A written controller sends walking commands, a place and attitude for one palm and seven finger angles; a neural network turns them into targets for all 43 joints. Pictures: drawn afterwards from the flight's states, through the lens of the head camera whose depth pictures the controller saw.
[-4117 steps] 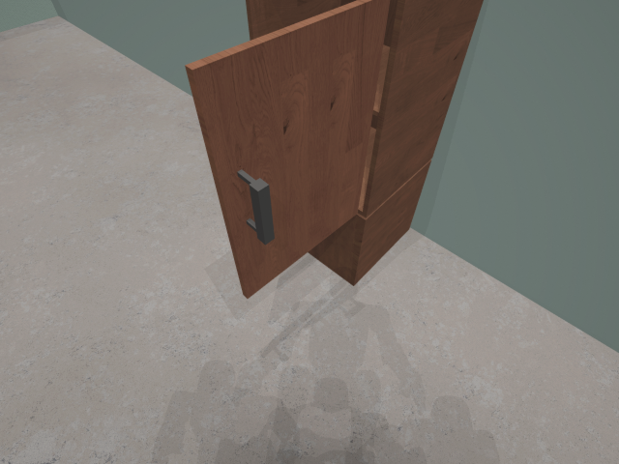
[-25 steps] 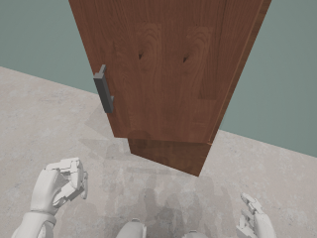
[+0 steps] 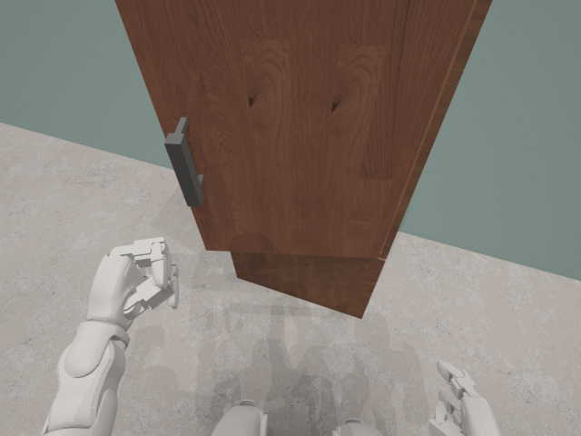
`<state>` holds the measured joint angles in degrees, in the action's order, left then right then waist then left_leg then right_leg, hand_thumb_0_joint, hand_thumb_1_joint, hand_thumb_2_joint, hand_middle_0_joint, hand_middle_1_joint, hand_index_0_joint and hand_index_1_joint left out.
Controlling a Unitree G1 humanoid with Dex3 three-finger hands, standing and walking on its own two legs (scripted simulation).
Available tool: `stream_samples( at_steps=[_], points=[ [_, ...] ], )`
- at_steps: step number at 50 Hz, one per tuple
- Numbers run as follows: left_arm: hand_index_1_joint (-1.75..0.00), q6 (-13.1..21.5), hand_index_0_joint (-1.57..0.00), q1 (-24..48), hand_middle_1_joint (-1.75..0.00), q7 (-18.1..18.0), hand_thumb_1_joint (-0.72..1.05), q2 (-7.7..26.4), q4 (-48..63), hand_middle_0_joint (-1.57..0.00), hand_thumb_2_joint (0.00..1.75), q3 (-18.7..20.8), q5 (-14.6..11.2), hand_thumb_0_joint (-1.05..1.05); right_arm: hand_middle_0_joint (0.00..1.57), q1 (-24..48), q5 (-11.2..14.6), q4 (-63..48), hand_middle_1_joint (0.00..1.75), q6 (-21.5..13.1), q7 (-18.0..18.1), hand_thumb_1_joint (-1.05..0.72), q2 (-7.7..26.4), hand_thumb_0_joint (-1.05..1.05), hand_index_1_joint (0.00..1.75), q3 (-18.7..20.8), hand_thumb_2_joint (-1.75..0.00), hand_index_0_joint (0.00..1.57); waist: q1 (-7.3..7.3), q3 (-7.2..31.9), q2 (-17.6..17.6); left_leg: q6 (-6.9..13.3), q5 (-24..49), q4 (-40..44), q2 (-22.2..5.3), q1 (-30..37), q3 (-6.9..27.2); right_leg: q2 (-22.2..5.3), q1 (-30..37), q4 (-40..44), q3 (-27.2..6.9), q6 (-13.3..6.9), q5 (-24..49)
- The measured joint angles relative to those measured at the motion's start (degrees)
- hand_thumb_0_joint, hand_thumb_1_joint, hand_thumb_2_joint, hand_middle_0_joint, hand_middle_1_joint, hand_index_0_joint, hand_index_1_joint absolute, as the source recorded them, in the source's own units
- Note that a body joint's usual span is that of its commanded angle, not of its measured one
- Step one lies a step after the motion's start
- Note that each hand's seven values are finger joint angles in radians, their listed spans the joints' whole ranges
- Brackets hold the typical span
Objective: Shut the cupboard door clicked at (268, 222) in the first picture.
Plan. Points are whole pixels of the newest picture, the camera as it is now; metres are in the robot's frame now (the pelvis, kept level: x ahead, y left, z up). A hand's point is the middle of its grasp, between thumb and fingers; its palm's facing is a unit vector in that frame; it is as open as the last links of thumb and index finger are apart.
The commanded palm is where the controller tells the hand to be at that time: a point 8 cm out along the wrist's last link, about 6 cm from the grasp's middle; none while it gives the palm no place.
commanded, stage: bring the fist close to the handle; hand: left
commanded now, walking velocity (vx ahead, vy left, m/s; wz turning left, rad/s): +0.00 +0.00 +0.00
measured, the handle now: (189, 163) +0.52 +0.20 +0.06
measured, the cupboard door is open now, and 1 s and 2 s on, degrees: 17 17 4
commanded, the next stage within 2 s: push the door shut along its arc in 1.02 s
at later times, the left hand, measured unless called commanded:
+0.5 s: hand (185, 222) +0.39 +0.17 +0.07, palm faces -0.02 -1.00 -0.02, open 3.1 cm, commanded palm +0.37 +0.22 +0.06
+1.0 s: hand (193, 208) +0.42 +0.17 +0.07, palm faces +0.00 -1.00 -0.02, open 3.1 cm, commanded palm +0.39 +0.22 +0.06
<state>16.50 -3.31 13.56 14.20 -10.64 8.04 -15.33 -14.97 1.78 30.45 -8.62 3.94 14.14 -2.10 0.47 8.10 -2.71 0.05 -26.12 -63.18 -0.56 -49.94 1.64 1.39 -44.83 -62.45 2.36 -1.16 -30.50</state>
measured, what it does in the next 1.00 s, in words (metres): stands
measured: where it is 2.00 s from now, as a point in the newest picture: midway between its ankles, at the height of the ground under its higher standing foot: outside the picture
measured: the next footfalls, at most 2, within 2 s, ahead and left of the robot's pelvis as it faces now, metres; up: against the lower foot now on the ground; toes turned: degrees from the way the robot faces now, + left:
none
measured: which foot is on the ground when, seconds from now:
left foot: down 0.00-1.00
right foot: down 0.00-1.00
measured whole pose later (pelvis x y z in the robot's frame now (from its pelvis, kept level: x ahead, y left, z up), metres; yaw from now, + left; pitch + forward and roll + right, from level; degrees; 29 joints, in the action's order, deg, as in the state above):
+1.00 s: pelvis +0.00 +0.00 +0.00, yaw -1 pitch +16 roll -1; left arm 24.9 30.1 11.1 16.9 -48.8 15.0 -10.4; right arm -19.4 1.3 36.4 -0.8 1.7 14.7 -0.3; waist 4.0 7.8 -1.9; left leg 0.4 -24.7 -62.0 -1.1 -53.7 0.3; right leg 1.8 -49.4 -61.7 0.9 -0.8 -28.7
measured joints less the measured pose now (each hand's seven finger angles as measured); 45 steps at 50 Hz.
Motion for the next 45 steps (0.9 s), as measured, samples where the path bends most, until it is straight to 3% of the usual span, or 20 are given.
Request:
stream_samples(
  at_steps=[14, 33, 40, 45],
  points=[
    [-1.50, 3.1, -1.30, 14.1, -1.50, -1.3, 0.90, 0.3, -14.8, -1.30, 0.90, 1.7, 1.8, 0.02, 0.20, -0.5, -0.1, 3.1, 0.30, 2.3, -0.5, -0.90, 0.8, 0.01, 0.30, 0.9, -0.90, 0.20, 0.85, -0.4, 0.7, 0.3, 0.6, 0.9, 0.0, -0.8, -0.7, -0.1, -1.2, 0.5, -0.7, 0.3, 0.6],
    [-1.50, 5.6, -1.30, 32.9, -1.50, -2.6, 0.90, 2.4, -35.2, -1.30, 0.90, 5.5, 4.7, 0.02, 0.20, -2.7, -0.5, 5.6, 0.30, 5.6, -1.8, -0.91, 0.4, 0.01, 0.30, 1.4, -0.89, 0.20, 3.08, 0.1, 0.9, 0.3, 1.0, 0.7, -0.4, -3.6, -1.1, 0.3, -4.2, 0.3, -1.2, 0.4, 1.3],
    [-1.50, 6.8, -1.30, 33.6, -1.50, -2.2, 0.90, 3.1, -37.5, -1.30, 0.90, 8.0, 5.0, 0.02, 0.20, -4.3, -0.7, 5.3, 0.30, 7.3, -2.4, -0.91, 0.5, 0.01, 0.30, 1.7, -0.89, 0.20, 3.87, 0.3, 0.9, 0.4, 1.1, 1.0, -0.8, -3.9, -1.9, 0.6, -4.9, 0.4, -1.9, 0.4, 1.6],
    [-1.50, 7.6, -1.30, 32.4, -1.50, -2.0, 0.90, 3.2, -37.3, -1.30, 0.90, 7.6, 4.8, 0.02, 0.20, -5.1, -0.5, 5.3, 0.30, 7.9, -2.5, -0.91, 0.6, 0.01, 0.30, 1.9, -0.90, 0.20, 3.70, 0.0, 0.7, 0.4, 1.2, 1.3, -0.7, -3.5, -1.8, 0.6, -4.5, 0.7, -1.9, 0.4, 1.7]
  ],
)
